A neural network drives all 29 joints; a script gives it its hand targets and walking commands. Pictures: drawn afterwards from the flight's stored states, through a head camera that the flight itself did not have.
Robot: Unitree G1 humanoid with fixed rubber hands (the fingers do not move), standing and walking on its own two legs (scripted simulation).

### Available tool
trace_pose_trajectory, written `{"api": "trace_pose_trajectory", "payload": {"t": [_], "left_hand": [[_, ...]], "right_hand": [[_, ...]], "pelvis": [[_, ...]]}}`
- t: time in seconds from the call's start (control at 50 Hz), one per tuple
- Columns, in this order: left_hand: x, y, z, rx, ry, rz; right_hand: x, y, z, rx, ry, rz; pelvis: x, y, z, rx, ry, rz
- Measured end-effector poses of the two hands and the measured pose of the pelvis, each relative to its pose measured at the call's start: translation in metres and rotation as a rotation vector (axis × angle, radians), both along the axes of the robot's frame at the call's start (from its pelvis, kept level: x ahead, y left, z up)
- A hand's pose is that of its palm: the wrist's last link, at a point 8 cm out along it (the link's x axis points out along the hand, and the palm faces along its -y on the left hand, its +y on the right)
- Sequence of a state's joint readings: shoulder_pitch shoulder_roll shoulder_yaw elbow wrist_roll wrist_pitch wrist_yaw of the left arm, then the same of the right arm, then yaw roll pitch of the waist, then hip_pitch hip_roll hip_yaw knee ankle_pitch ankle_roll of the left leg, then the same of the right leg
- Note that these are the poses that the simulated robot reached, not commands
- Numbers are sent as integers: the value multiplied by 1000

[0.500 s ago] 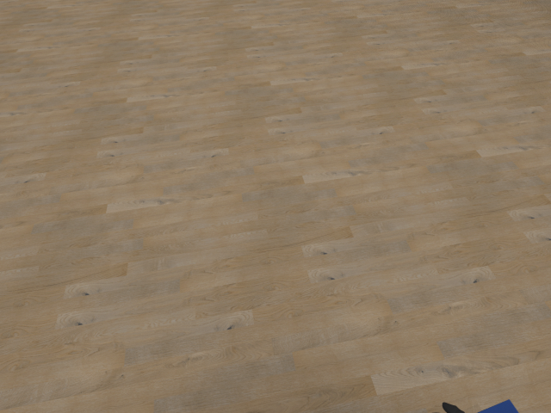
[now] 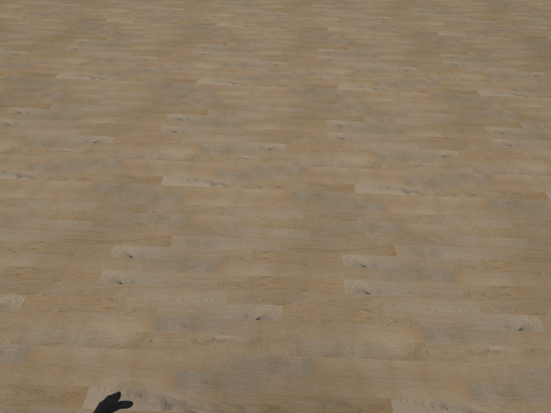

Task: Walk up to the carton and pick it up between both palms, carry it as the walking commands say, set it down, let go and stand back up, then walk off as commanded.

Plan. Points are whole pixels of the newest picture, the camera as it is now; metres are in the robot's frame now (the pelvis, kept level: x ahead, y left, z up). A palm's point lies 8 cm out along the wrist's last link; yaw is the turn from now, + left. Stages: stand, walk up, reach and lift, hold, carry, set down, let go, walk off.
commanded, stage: stand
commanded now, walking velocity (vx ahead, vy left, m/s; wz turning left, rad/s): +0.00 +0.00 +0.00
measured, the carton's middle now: out of the picture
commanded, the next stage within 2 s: none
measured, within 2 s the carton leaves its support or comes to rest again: neither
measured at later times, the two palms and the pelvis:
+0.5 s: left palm out of the picture +0.04 +0.24 -0.12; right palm out of the picture +0.09 -0.26 -0.11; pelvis -0.01 -0.01 +0.00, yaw +4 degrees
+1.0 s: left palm out of the picture -0.03 +0.23 -0.14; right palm out of the picture +0.00 -0.24 -0.14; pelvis -0.02 +0.00 +0.01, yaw +4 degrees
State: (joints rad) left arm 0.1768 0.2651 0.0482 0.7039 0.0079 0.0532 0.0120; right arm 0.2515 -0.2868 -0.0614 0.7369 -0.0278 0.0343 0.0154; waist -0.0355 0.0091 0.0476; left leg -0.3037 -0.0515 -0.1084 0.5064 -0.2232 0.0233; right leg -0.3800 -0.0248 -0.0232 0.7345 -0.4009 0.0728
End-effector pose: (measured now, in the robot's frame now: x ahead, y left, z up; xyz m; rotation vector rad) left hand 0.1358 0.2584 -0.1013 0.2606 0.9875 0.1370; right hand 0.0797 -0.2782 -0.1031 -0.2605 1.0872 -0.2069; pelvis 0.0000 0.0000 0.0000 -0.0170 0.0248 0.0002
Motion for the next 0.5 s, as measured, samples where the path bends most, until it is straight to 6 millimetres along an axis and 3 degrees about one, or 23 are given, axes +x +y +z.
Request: {"api": "trace_pose_trajectory", "payload": {"t": [0.08, 0.24, 0.38, 0.5], "left_hand": [[-6, -17, 5, 35, -32, 7], [-37, -32, 19, 34, -12, 57], [-67, -22, -5, -11, 47, 98], [-99, -19, -17, -61, 110, 136]], "right_hand": [[1, -9, -19, 45, 1, 2], [5, -2, -24, 110, 48, 59], [12, 10, -23, 82, 41, 85], [11, 22, -11, 55, 27, 105]], "pelvis": [[-2, -16, -6, 18, -9, 23], [-4, -26, 6, 48, -20, 57], [-11, -20, -1, 27, -33, 67], [-15, -14, 4, 19, -50, 68]]}}
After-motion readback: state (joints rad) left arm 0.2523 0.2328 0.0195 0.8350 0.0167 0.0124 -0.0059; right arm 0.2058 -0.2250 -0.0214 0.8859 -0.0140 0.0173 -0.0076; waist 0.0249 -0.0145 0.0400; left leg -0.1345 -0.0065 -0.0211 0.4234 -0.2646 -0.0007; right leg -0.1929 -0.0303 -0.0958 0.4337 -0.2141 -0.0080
